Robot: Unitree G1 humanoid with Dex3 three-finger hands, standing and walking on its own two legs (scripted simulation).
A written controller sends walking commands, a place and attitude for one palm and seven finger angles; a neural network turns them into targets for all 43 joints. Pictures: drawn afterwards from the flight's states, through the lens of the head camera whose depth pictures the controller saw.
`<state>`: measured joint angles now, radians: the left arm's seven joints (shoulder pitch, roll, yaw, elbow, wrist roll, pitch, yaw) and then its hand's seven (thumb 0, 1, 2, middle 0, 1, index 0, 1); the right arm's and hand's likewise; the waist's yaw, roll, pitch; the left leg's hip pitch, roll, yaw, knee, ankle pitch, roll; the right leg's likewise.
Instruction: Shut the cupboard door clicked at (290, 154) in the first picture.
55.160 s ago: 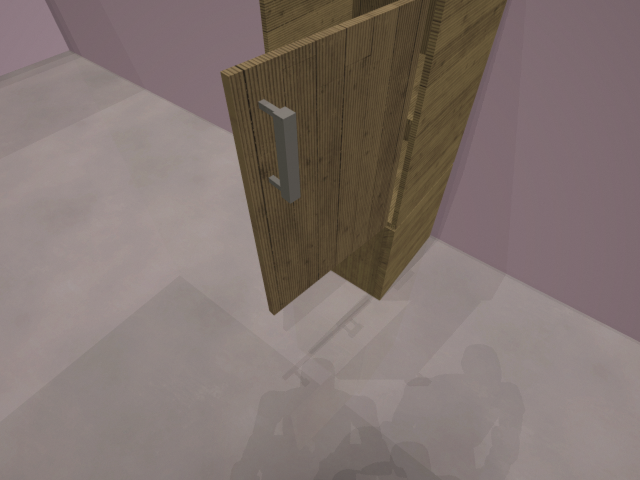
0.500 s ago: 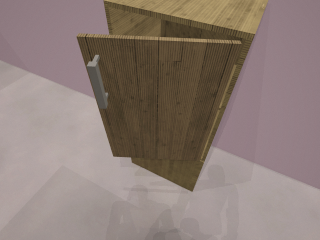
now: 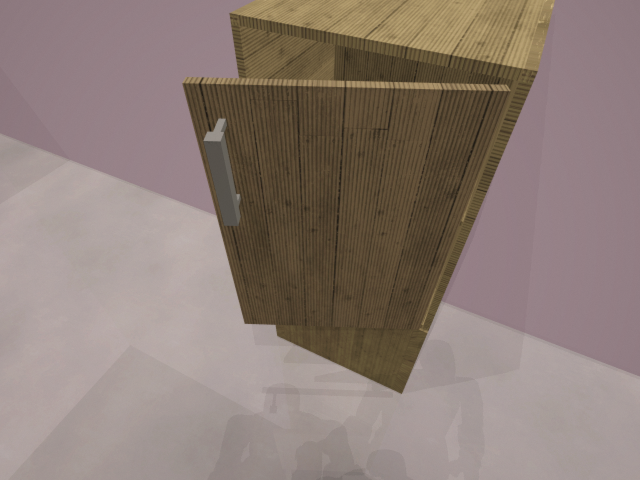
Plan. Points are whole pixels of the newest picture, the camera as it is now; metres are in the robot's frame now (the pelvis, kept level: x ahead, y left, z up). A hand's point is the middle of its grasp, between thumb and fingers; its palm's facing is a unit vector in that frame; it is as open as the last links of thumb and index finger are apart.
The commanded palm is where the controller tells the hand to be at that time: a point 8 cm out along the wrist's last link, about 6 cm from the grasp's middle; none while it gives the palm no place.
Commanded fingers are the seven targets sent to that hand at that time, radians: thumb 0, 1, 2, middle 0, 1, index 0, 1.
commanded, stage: look again from close up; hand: left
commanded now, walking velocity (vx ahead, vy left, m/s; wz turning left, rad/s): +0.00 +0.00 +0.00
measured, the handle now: (226, 174) +0.49 +0.17 +0.13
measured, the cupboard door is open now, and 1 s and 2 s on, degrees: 24 24 24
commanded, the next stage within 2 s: shuffle to correct the standing spot in 0.18 s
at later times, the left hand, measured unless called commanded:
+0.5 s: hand out of the picture +0.01 +0.18 -0.18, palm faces -0.03 -0.98 -0.21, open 7.3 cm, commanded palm none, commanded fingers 0.00 0.90 0.90 -0.20 -0.30 -0.20 -0.30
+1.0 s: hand out of the picture +0.07 +0.14 -0.18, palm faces +0.00 -0.98 -0.20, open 7.3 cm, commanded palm none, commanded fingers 0.00 0.90 0.90 -0.20 -0.30 -0.20 -0.30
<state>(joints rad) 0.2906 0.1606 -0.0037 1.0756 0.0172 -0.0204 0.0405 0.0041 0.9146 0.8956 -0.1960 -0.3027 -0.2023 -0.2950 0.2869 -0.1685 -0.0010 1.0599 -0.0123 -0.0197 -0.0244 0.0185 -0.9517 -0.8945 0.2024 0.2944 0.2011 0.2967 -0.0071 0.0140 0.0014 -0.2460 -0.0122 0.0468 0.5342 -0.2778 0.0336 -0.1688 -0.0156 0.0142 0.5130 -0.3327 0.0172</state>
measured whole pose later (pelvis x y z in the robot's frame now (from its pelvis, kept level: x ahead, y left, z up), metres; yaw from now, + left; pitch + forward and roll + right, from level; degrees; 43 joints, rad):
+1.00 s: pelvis +0.05 -0.03 +0.00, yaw -3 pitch +0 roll +1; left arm 0.26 0.15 0.02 1.04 0.02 0.03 0.05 0.00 0.91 0.90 -0.20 -0.30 -0.20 -0.30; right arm 0.13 -0.14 -0.01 0.99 0.00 -0.01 -0.04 0.00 -0.92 -0.89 0.20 0.29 0.20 0.30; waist 0.03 -0.03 0.10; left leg -0.26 -0.02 0.11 0.51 -0.25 0.06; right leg -0.31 -0.03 -0.03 0.82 -0.52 0.01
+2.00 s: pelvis +0.08 -0.07 +0.01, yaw -3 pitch +0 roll +1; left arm 0.26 0.17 -0.01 1.10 0.01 -0.02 0.03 0.00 0.91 0.90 -0.20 -0.30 -0.20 -0.30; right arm 0.21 -0.17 0.01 1.11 -0.01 -0.03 -0.02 0.01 -0.92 -0.89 0.20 0.29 0.20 0.30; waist 0.01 -0.01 0.03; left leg -0.18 0.02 0.07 0.43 -0.25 -0.01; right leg -0.14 0.01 -0.06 0.45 -0.31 -0.04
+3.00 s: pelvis +0.03 -0.02 +0.01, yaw +0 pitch +1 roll +0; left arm 0.25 0.18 0.03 1.03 0.02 0.04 0.00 0.00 0.91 0.90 -0.19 -0.30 -0.20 -0.29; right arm 0.30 -0.16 -0.03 1.04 -0.03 0.00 -0.02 0.00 -0.92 -0.89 0.21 0.29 0.20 0.30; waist -0.04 -0.01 0.02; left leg -0.30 0.00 0.03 0.39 -0.12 0.02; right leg -0.27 -0.01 -0.03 0.64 -0.44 -0.01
